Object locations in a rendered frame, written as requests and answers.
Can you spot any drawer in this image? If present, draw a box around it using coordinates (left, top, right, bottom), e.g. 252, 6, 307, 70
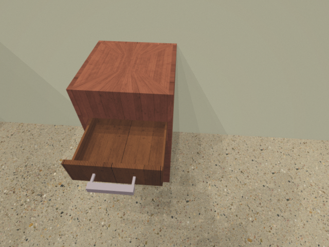
61, 118, 168, 186

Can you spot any handle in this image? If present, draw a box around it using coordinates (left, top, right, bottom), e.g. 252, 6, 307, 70
86, 173, 136, 195

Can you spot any cabinet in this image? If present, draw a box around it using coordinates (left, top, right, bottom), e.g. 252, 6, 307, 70
66, 41, 177, 182

